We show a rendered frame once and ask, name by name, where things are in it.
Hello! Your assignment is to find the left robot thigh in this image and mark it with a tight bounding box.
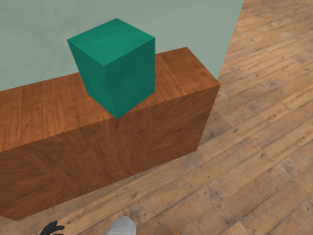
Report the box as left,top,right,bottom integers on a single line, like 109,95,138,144
106,217,137,235

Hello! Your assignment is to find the pedestal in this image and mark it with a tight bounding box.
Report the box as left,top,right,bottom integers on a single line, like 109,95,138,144
0,47,221,221

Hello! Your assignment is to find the carton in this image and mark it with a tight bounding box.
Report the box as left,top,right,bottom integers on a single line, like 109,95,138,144
67,18,156,119

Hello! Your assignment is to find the left robot hand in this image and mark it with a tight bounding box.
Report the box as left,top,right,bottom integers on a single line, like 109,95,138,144
39,220,65,235

